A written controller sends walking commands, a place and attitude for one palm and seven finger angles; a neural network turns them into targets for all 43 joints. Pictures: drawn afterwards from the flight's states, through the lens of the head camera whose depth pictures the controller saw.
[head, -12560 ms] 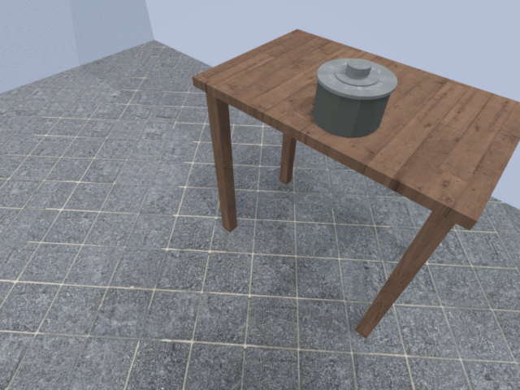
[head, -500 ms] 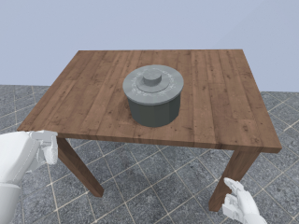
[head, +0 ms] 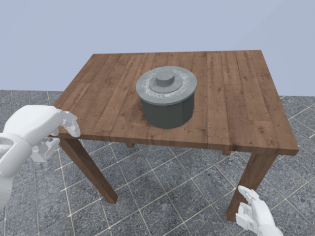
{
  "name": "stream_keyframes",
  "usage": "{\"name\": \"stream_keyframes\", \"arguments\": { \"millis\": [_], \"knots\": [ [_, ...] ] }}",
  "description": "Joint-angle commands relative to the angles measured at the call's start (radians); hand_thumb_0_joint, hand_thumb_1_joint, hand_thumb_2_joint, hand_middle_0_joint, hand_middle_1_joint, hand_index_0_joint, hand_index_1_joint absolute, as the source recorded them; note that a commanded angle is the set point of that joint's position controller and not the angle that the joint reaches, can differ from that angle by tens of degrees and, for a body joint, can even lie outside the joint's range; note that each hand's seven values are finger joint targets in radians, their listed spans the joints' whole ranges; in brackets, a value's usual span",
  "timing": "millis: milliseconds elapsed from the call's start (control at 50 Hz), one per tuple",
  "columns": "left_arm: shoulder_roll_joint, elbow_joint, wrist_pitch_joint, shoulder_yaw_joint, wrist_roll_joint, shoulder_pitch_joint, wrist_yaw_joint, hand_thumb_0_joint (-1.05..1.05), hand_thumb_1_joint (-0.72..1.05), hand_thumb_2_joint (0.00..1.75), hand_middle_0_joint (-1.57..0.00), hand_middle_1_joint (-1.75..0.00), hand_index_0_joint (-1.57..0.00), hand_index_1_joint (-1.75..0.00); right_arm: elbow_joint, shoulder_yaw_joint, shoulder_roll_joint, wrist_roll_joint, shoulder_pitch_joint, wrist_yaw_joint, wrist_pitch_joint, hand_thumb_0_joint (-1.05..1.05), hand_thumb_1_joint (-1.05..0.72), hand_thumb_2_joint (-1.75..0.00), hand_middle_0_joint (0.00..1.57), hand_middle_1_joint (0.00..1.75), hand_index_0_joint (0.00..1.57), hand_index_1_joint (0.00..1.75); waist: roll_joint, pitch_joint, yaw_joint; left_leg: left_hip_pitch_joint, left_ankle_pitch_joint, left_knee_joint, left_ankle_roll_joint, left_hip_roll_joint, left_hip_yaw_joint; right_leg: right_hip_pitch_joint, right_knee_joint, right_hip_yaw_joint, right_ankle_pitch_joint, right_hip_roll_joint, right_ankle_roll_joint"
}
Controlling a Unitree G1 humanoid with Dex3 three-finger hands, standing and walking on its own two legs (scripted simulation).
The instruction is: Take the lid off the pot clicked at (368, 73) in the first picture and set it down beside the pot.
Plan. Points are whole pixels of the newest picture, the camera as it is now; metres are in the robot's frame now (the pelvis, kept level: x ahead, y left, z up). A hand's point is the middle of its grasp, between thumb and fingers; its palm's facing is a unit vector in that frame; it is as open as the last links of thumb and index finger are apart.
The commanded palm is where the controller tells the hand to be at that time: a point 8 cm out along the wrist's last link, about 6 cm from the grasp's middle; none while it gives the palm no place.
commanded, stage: reach forward and open the fingers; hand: left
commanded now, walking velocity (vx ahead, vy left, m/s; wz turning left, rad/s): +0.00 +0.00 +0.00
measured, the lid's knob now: (165, 77) +0.52 +0.04 +0.15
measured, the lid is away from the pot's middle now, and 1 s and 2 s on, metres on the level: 0.00 0.00 0.00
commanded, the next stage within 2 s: move the open hand above the knob in 0.50 s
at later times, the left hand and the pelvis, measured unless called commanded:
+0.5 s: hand (48, 106) +0.30 +0.26 +0.23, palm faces +0.02 +0.03 -1.00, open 9.6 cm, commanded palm +0.26 +0.25 +0.28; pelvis -0.02 +0.01 +0.00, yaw -1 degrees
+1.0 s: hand (89, 89) +0.36 +0.19 +0.23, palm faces -0.01 +0.09 -1.00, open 9.6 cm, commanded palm +0.32 +0.19 +0.28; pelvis +0.00 +0.00 +0.00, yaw +0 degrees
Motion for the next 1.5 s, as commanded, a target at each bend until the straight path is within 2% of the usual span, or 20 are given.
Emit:
{"name": "stream_keyframes", "arguments": {
  "millis": [0,180,320,460,540,620,780,860,920,940,1020,1080,1120,1220,1240,1320,1360,1400,1420,1480],
  "knots": [
    [0.327,-0.082,-0.012,0.222,0.025,-0.327,0.032,0.0,-0.23,1.59,-0.93,-0.19,-0.93,-0.19,-0.164,-0.036,-0.097,-0.001,-0.15,-0.013,-0.06,0.0,-0.9,-0.9,0.2,0.3,0.2,0.3,-0.078,-0.203,0.005,0.013,0.113,-0.083,0.009,0.003,-0.034,0.09,-0.074,0.047,0.014,-0.007,0.023],
    [0.222,-0.028,0.009,0.111,0.007,-0.426,0.016,0.0,-0.31,1.59,-0.89,-0.08,-0.89,-0.08,-0.189,-0.039,-0.1,0.017,-0.166,0.009,-0.058,0.0,-0.9,-0.9,0.2,0.3,0.2,0.3,-0.088,-0.164,-0.004,-0.018,0.003,-0.108,0.0,0.011,-0.037,0.048,-0.068,0.046,-0.089,-0.014,0.016],
    [0.404,0.023,0.009,0.235,0.066,-0.658,0.047,0.0,-0.31,1.59,-0.89,-0.08,-0.89,-0.08,-0.166,-0.039,-0.115,0.015,-0.136,-0.006,-0.078,0.0,-0.9,-0.9,0.2,0.3,0.2,0.3,-0.04,-0.223,-0.005,0.011,0.01,-0.089,0.002,0.009,-0.061,0.06,-0.038,0.062,-0.088,-0.004,-0.007],
    [0.131,0.087,0.036,-0.008,0.038,-0.622,-0.008,0.0,-0.32,1.61,-0.89,-0.08,-0.89,-0.08,-0.189,-0.033,-0.089,0.028,-0.162,0.018,-0.054,0.0,-0.9,-0.9,0.2,0.3,0.2,0.3,-0.098,-0.175,-0.016,-0.012,-0.036,-0.113,-0.003,0.018,-0.048,0.014,-0.042,0.045,-0.087,-0.017,0.003],
    [0.275,-0.025,0.032,0.082,0.084,-0.72,-0.007,0.0,-0.32,1.63,-0.89,-0.08,-0.89,-0.08,-0.201,-0.024,-0.095,0.019,-0.176,0.019,-0.055,0.0,-0.9,-0.9,0.2,0.3,0.2,0.3,-0.072,-0.282,-0.004,0.01,0.021,-0.102,0.005,0.012,-0.051,0.068,-0.028,0.056,-0.064,-0.016,-0.004],
    [0.41,0.094,0.042,0.2,0.097,-0.846,0.019,0.0,-0.32,1.63,-0.89,-0.08,-0.89,-0.08,-0.162,-0.029,-0.116,0.018,-0.13,0.0,-0.058,0.0,-0.9,-0.9,0.2,0.3,0.2,0.3,-0.077,-0.248,-0.022,0.014,0.078,-0.068,0.004,0.006,-0.055,0.057,-0.028,0.055,-0.025,-0.006,-0.009],
    [-0.009,0.072,0.084,-0.169,0.06,-0.762,-0.027,0.0,-0.32,1.63,-0.89,-0.08,-0.89,-0.08,-0.19,-0.029,-0.084,0.034,-0.169,0.035,-0.033,0.0,-0.9,-0.9,0.2,0.3,0.2,0.3,-0.128,-0.224,-0.045,0.033,0.062,-0.082,0.004,0.007,-0.037,0.009,-0.034,0.036,0.003,-0.014,0.005],
    [0.309,0.047,0.093,0.05,0.143,-1.042,0.018,0.0,-0.32,1.63,-0.89,-0.08,-0.89,-0.08,-0.16,-0.022,-0.096,0.017,-0.163,0.017,-0.036,0.0,-0.9,-0.9,0.2,0.3,0.2,0.3,-0.072,-0.316,-0.026,0.031,0.114,-0.08,0.007,0.001,-0.045,0.094,-0.017,0.058,0.02,-0.017,-0.011],
    [0.371,0.092,0.098,0.124,0.135,-1.097,0.041,0.0,-0.32,1.63,-0.89,-0.08,-0.89,-0.08,-0.14,-0.022,-0.105,0.013,-0.135,0.019,-0.042,0.0,-0.9,-0.9,0.2,0.3,0.2,0.3,-0.034,-0.389,-0.021,0.066,0.228,-0.043,0.003,-0.009,-0.056,0.137,0.007,0.064,0.137,-0.013,-0.023],
    [0.291,0.127,0.115,0.048,0.146,-1.093,0.026,0.0,-0.32,1.63,-0.89,-0.08,-0.89,-0.08,-0.152,-0.009,-0.075,0.011,-0.161,0.025,-0.035,0.0,-0.9,-0.9,0.2,0.3,0.2,0.3,-0.039,-0.431,-0.004,0.05,0.263,-0.06,0.0,-0.013,-0.045,0.177,0.018,0.066,0.166,-0.018,-0.022],
    [-0.023,0.291,0.153,-0.115,0.08,-0.695,-0.008,0.0,-0.32,1.63,-0.89,-0.08,-0.89,-0.08,-0.172,-0.029,-0.093,0.033,-0.135,0.064,0.003,0.0,-0.9,-0.9,0.2,0.3,0.2,0.3,-0.193,-0.273,-0.026,0.011,0.267,-0.026,-0.003,-0.003,-0.017,0.087,0.009,0.043,0.232,-0.019,-0.012],
    [-0.107,0.133,0.17,-0.243,0.09,-0.77,-0.027,0.0,-0.32,1.63,-0.89,-0.08,-0.89,-0.08,-0.211,-0.022,-0.088,0.044,-0.209,0.073,0.032,0.0,-0.9,-0.9,0.2,0.3,0.2,0.3,-0.221,-0.23,-0.045,-0.019,0.15,-0.054,0.004,-0.003,0.013,0.052,-0.02,0.038,0.129,-0.024,0.006],
    [-0.043,0.039,0.15,-0.207,0.09,-0.906,0.003,0.0,-0.32,1.63,-0.89,-0.08,-0.89,-0.08,-0.215,-0.023,-0.089,0.049,-0.209,0.068,0.016,0.0,-0.9,-0.9,0.2,0.3,0.2,0.3,-0.198,-0.282,-0.066,0.033,0.145,-0.027,0.013,-0.002,-0.007,0.041,-0.001,0.049,0.104,-0.016,-0.001],
    [0.375,0.064,0.154,0.082,0.162,-1.322,0.077,0.0,-0.32,1.63,-0.89,-0.08,-0.89,-0.08,-0.132,-0.015,-0.097,0.017,-0.142,0.029,-0.012,0.0,-0.9,-0.9,0.2,0.3,0.2,0.3,-0.034,-0.467,-0.032,0.077,0.253,-0.028,0.008,-0.011,-0.048,0.171,0.032,0.076,0.192,-0.017,-0.021],
    [0.289,0.128,0.165,-0.003,0.182,-1.355,0.072,0.0,-0.32,1.63,-0.89,-0.08,-0.89,-0.08,-0.137,0.004,-0.057,0.014,-0.155,0.026,-0.014,0.0,-0.9,-0.9,0.2,0.3,0.2,0.3,-0.046,-0.502,-0.022,0.058,0.28,-0.047,0.004,-0.017,-0.039,0.211,0.039,0.077,0.212,-0.015,-0.019],
    [-0.075,0.475,0.196,-0.206,0.11,-0.955,0.038,0.0,-0.32,1.63,-0.89,-0.08,-0.89,-0.08,-0.121,-0.019,-0.08,0.04,-0.12,0.056,0.036,0.0,-0.9,-0.9,0.2,0.3,0.2,0.3,-0.205,-0.261,-0.047,-0.021,0.195,-0.035,-0.005,-0.004,-0.008,0.065,0.007,0.046,0.175,-0.024,-0.011],
    [-0.263,0.359,0.214,-0.37,0.108,-0.88,0.005,0.0,-0.32,1.63,-0.89,-0.08,-0.89,-0.08,-0.172,-0.019,-0.069,0.048,-0.184,0.077,0.058,0.0,-0.9,-0.9,0.2,0.3,0.2,0.3,-0.213,-0.258,-0.048,-0.018,0.169,-0.045,-0.004,-0.006,0.014,0.05,0.003,0.036,0.155,-0.024,-0.001],
    [-0.336,0.205,0.213,-0.471,0.111,-0.98,0.004,0.0,-0.32,1.63,-0.89,-0.08,-0.89,-0.08,-0.199,-0.022,-0.063,0.055,-0.233,0.089,0.064,0.0,-0.9,-0.9,0.2,0.3,0.2,0.3,-0.191,-0.31,-0.078,0.03,0.175,-0.032,0.008,-0.008,0.013,0.037,0.008,0.033,0.148,-0.019,0.0],
    [-0.302,0.163,0.2,-0.437,0.095,-1.023,0.02,0.0,-0.32,1.63,-0.89,-0.08,-0.89,-0.08,-0.208,-0.029,-0.066,0.061,-0.222,0.093,0.059,0.0,-0.9,-0.9,0.2,0.3,0.2,0.3,-0.224,-0.345,-0.091,0.048,0.19,-0.005,0.017,-0.004,-0.002,0.044,0.021,0.041,0.158,-0.017,-0.004],
    [0.095,0.104,0.21,-0.199,0.202,-1.455,0.071,0.0,-0.32,1.63,-0.89,-0.08,-0.89,-0.08,-0.159,-0.013,-0.071,0.036,-0.185,0.056,0.046,0.0,-0.9,-0.9,0.2,0.3,0.2,0.3,-0.108,-0.445,-0.071,0.064,0.194,-0.043,0.013,-0.01,-0.027,0.124,0.037,0.062,0.15,-0.015,-0.014]
  ]
}}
